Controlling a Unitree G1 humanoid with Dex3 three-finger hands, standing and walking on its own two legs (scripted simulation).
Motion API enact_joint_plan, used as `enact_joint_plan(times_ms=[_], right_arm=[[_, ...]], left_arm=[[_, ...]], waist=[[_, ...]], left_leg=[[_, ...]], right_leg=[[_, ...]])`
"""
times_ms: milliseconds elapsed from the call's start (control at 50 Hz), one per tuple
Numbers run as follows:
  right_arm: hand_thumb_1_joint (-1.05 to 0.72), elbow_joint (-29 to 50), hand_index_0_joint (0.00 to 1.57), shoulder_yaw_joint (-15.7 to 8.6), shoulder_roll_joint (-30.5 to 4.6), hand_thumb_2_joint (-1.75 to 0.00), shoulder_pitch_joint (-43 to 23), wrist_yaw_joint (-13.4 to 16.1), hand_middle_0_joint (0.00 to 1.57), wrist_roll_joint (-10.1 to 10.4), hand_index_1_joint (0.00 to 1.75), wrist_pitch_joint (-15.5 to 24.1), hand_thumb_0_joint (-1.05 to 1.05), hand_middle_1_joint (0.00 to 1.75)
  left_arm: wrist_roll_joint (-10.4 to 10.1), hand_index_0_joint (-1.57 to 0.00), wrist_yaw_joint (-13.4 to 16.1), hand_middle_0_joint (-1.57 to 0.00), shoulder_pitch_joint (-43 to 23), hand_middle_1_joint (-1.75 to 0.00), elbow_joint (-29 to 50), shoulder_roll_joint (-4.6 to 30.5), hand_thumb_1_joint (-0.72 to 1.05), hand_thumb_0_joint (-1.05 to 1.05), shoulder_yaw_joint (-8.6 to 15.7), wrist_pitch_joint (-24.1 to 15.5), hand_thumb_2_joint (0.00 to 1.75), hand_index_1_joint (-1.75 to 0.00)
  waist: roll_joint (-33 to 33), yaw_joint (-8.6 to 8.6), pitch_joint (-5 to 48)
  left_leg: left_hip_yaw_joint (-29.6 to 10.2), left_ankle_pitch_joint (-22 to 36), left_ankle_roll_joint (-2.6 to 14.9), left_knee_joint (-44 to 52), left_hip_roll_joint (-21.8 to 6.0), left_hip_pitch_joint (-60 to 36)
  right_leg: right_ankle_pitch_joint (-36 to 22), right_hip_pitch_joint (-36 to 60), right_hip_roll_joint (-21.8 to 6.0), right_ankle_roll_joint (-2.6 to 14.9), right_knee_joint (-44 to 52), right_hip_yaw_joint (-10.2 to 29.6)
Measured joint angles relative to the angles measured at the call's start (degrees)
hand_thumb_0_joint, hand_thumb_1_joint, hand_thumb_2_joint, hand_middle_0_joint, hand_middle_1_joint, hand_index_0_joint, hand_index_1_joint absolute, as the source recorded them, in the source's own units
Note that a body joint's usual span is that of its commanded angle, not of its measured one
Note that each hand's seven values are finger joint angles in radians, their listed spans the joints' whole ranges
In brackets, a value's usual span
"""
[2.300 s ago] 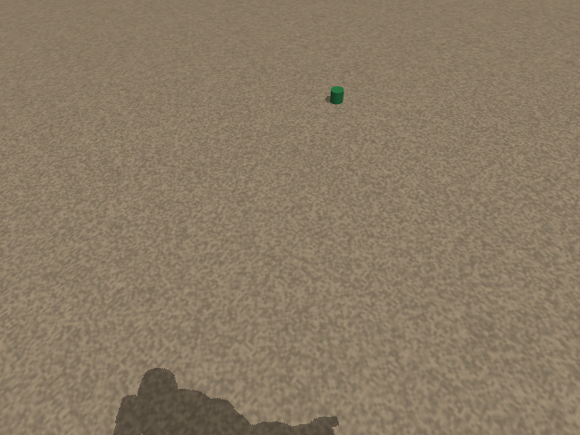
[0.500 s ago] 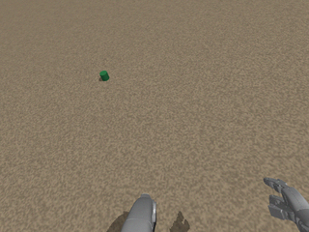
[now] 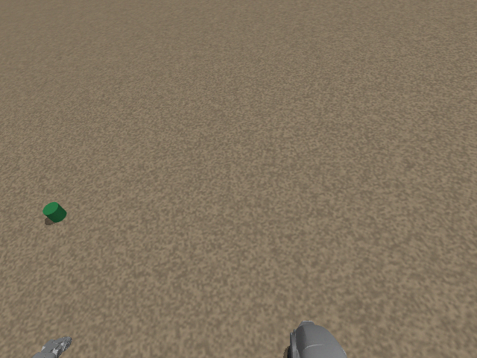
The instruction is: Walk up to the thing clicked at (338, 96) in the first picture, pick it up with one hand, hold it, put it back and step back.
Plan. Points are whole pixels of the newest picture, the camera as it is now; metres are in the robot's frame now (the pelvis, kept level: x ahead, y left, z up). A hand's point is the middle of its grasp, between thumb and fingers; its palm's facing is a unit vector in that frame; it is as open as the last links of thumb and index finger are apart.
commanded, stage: walk up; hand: left
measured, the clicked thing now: (55, 212) +1.03 +1.00 -0.72
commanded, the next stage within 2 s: none
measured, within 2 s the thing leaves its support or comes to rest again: neither
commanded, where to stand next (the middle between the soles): +0.59 +1.12 m, yaw -47 degrees
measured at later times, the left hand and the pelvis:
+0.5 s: hand out of the picture +0.29 +0.56 -0.16, palm faces -0.20 -0.77 -0.60, open 7.4 cm; pelvis +0.21 +0.22 -0.04, yaw -11 degrees
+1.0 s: hand out of the picture +0.50 +0.65 -0.12, palm faces -0.28 -0.73 -0.62, open 7.4 cm; pelvis +0.32 +0.39 -0.02, yaw -20 degrees
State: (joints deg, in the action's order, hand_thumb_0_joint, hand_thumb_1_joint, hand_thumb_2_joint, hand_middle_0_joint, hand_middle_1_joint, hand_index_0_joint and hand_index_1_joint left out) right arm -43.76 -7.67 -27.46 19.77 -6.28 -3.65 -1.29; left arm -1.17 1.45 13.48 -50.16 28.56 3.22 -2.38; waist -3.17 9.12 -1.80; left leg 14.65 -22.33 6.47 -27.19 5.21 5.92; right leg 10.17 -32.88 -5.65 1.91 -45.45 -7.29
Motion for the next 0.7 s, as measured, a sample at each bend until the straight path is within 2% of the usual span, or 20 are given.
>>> enact_joint_plan(times_ms=[40, 60, 80, 100, 140, 160, 180, 220, 280, 360, 400, 420, 440, 460, 480, 520, 560, 620, 700], right_arm=[[-0.9, 0.27, 0.2, 0.11, 0.29, -0.9, 0.73, 0.03, 0.2, -0.04, 0.3, -0.43, 0.01, 0.3], [-0.9, 0.04, 0.2, 0.22, 0.66, -0.9, 0.52, 0.23, 0.2, -0.05, 0.3, -0.68, 0.01, 0.3], [-0.9, -0.34, 0.2, 0.38, 1.16, -0.9, -0.41, 0.56, 0.2, -0.22, 0.3, -1.1, 0.01, 0.3], [-0.9, -0.26, 0.2, 0.84, 2.01, -0.9, -1.17, 0.78, 0.2, -0.48, 0.3, -1.51, 0.01, 0.3], [-0.9, 0.66, 0.2, 2.12, 3.66, -0.89, -2.02, 0.88, 0.2, -0.41, 0.3, -2.09, 0.01, 0.3], [-0.9, 0.81, 0.2, 2.68, 4.04, -0.89, -2.92, 0.83, 0.2, -0.29, 0.3, -2.3, 0.01, 0.3], [-0.9, 1.08, 0.2, 3.07, 3.99, -0.89, -4.13, 0.67, 0.2, -0.43, 0.3, -2.4, 0.01, 0.3], [-0.9, 2.59, 0.2, 3.38, 2.82, -0.89, -6.81, 0.3, 0.21, -0.35, 0.3, -2.08, 0.01, 0.3], [-0.9, 5.52, 0.2, 2.37, 0.29, -0.89, -10.89, -0.48, 0.21, 0.34, 0.3, -1.9, 0.01, 0.3], [-0.9, 7.04, 0.2, 0.78, -1.82, -0.89, -14.22, -1.5, 0.2, 1.03, 0.3, -2.22, 0.01, 0.3], [-0.9, 6.99, 0.2, 0.39, -2.23, -0.89, -14.66, -1.78, 0.2, 1.1, 0.3, -2.17, 0.01, 0.3], [-0.9, 6.9, 0.2, 0.23, -2.12, -0.89, -14.6, -1.78, 0.2, 1.0, 0.3, -1.97, 0.0, 0.3], [-0.9, 6.58, 0.2, 0.01, -1.06, -0.89, -14.69, -1.49, 0.2, 0.74, 0.3, -1.57, 0.0, 0.3], [-0.91, 6.36, 0.2, 0.2, 0.13, -0.89, -14.48, -1.1, 0.2, 0.28, 0.3, -1.01, 0.0, 0.3], [-0.91, 5.98, 0.2, 0.8, 1.21, -0.89, -13.97, -0.66, 0.2, 0.12, 0.3, -0.46, 0.0, 0.3], [-0.91, 4.53, 0.2, 2.14, 3.19, -0.89, -12.4, 0.03, 0.2, 0.4, 0.3, -0.28, 0.0, 0.3], [-0.9, 2.96, 0.2, 2.99, 4.96, -0.89, -10.42, 0.77, 0.2, 0.29, 0.3, -0.75, 0.0, 0.3], [-0.9, 1.56, 0.2, 3.47, 5.42, -0.89, -7.59, 1.53, 0.21, -0.1, 0.3, -1.24, 0.0, 0.3], [-0.9, 1.38, 0.2, 2.45, 3.6, -0.89, -4.76, 2.24, 0.21, -0.96, 0.3, -1.6, 0.01, 0.3]], left_arm=[[-0.09, -0.2, -0.07, -0.2, -0.08, -0.3, 1.18, -0.21, 0.9, 0.0, 0.05, -0.54, 0.9, -0.3], [-0.04, -0.2, 0.25, -0.2, -0.22, -0.3, 1.77, -0.45, 0.9, 0.0, 0.34, -1.05, 0.9, -0.3], [0.11, -0.21, 0.85, -0.2, -0.54, -0.3, 2.43, -1.0, 0.9, 0.0, 0.6, -1.47, 0.9, -0.3], [0.3, -0.21, 1.49, -0.2, -0.51, -0.3, 3.39, -1.14, 0.9, 0.0, 0.61, -1.67, 0.9, -0.3], [0.06, -0.21, 3.08, -0.2, -0.21, -0.3, 4.51, -1.13, 0.9, 0.0, 0.1, -1.55, 0.9, -0.3], [-0.13, -0.21, 3.91, -0.2, 0.09, -0.3, 4.33, -1.48, 0.9, 0.0, -0.15, -1.46, 0.9, -0.3], [-0.25, -0.21, 4.64, -0.2, 0.78, -0.3, 4.01, -2.05, 0.9, 0.0, -0.49, -1.41, 0.9, -0.3], [0.04, -0.21, 5.21, -0.2, 3.09, -0.3, 3.25, -3.47, 0.9, 0.0, -1.26, -1.69, 0.9, -0.3], [1.39, -0.21, 4.29, -0.21, 6.07, -0.3, 1.24, -5.32, 0.9, 0.0, -2.06, -2.34, 0.9, -0.3], [2.99, -0.21, 3.52, -0.21, 8.69, -0.3, -0.33, -5.38, 0.89, 0.0, -2.27, -2.59, 0.9, -0.3], [3.35, -0.21, 3.5, -0.21, 9.63, -0.3, -0.78, -4.19, 0.89, 0.0, -1.83, -2.43, 0.9, -0.3], [3.42, -0.21, 3.58, -0.21, 10.01, -0.3, -1.12, -3.23, 0.89, 0.0, -1.46, -2.18, 0.9, -0.3], [3.54, -0.21, 3.84, -0.21, 9.62, -0.3, -1.78, -1.75, 0.89, 0.0, -0.85, -1.69, 0.9, -0.3], [3.49, -0.21, 4.31, -0.21, 8.75, -0.3, -2.64, -0.48, 0.89, 0.0, -0.15, -0.95, 0.9, -0.3], [3.21, -0.21, 4.93, -0.21, 7.72, -0.3, -3.45, 0.34, 0.89, 0.0, 0.42, -0.21, 0.9, -0.3], [2.48, -0.21, 6.06, -0.21, 5.7, -0.3, -4.55, 1.16, 0.9, 0.01, 0.69, 0.33, 0.9, -0.3], [1.39, -0.21, 5.99, -0.2, 4.09, -0.3, -4.91, 1.33, 0.9, 0.01, 0.55, -0.08, 0.9, -0.3], [0.65, -0.2, 5.09, -0.2, 3.08, -0.3, -4.17, 0.5, 0.9, 0.0, 0.08, -0.81, 0.9, -0.3], [0.74, -0.21, 4.31, -0.2, 3.11, -0.3, -2.78, -1.73, 0.9, 0.0, -0.48, -0.74, 0.9, -0.3]], waist=[[-1.23, -0.07, 0.01], [-2.22, -0.88, -0.4], [-3.76, -1.97, -1.6], [-4.37, -2.85, -2.49], [-3.75, -4.42, -2.81], [-3.44, -5.34, -2.8], [-3.3, -6.21, -2.82], [-3.42, -7.63, -2.8], [-4.67, -8.43, -3.11], [-5.31, -9.53, -2.51], [-4.79, -10.21, -1.69], [-4.0, -10.23, -1.12], [-1.64, -9.83, -1.41], [0.32, -9.56, -2.06], [1.23, -9.48, -2.57], [1.99, -8.81, -3.11], [3.02, -7.6, -3.24], [3.29, -5.32, -3.4], [1.5, -2.74, -3.55]], left_leg=[[0.35, -4.83, -0.42, -5.3, -0.4, 0.31], [0.15, -7.14, -1.36, -11.06, -1.68, 1.84], [-2.27, -7.47, -3.3, -18.99, -3.27, 4.41], [-5.99, -8.32, -5.98, -27.44, -3.51, 7.86], [-12.7, -10.51, -10.14, -44.11, -2.67, 16.36], [-14.74, -10.02, -11.11, -50.05, -3.43, 20.31], [-16.45, -7.92, -11.17, -52.63, -4.78, 23.48], [-19.56, -3.54, -9.72, -50.22, -7.74, 27.92], [-22.89, 0.98, -8.12, -41.53, -11.79, 31.68], [-21.47, 7.49, -7.32, -28.89, -14.81, 31.23], [-19.75, 8.84, -6.66, -23.5, -14.71, 28.18], [-18.85, 5.79, -7.6, -21.61, -13.95, 26.25], [-17.18, 2.65, -9.15, -23.05, -12.28, 25.92], [-15.61, 1.03, -9.56, -25.23, -11.24, 25.95], [-14.53, 0.02, -9.52, -26.67, -11.25, 25.84], [-13.11, -0.43, -8.56, -26.11, -11.58, 24.4], [-11.28, 0.59, -7.22, -22.21, -10.83, 21.7], [-8.33, 2.07, -4.85, -16.34, -8.92, 17.62], [-4.41, 1.76, -1.99, -12.5, -6.28, 13.66]], right_leg=[[-0.88, 3.76, 0.61, 1.1, 5.27, -1.02], [2.26, 5.5, 1.68, 1.3, 6.4, -1.24], [3.75, 6.11, 3.14, 1.15, 5.34, -1.59], [4.87, 6.39, 3.76, 0.95, 3.79, -1.86], [7.13, 7.18, 3.12, 1.47, 1.73, -1.99], [7.7, 8.19, 2.84, 1.85, 2.02, -1.66], [7.84, 9.42, 2.57, 1.5, 2.87, -0.96], [7.81, 11.37, 1.72, -0.39, 4.42, 1.36], [8.47, 13.53, 0.04, -3.02, 5.75, 4.49], [10.75, 14.63, -2.77, -4.35, 5.69, 8.19], [12.66, 14.22, -4.2, -4.36, 4.32, 10.37], [14.08, 13.49, -5.23, -3.95, 2.77, 11.66], [15.18, 12.16, -7.21, -2.32, -0.29, 13.41], [17.51, 10.16, -7.37, -0.83, -5.47, 15.64], [19.58, 7.65, -5.33, 0.18, -11.68, 16.82], [19.92, 2.73, -0.99, 1.79, -22.35, 14.46], [16.82, -0.99, 1.38, 1.99, -26.14, 10.55], [13.89, -3.99, 3.17, 1.33, -23.98, 5.7], [12.16, -3.56, 3.67, 0.41, -15.2, 1.06]])
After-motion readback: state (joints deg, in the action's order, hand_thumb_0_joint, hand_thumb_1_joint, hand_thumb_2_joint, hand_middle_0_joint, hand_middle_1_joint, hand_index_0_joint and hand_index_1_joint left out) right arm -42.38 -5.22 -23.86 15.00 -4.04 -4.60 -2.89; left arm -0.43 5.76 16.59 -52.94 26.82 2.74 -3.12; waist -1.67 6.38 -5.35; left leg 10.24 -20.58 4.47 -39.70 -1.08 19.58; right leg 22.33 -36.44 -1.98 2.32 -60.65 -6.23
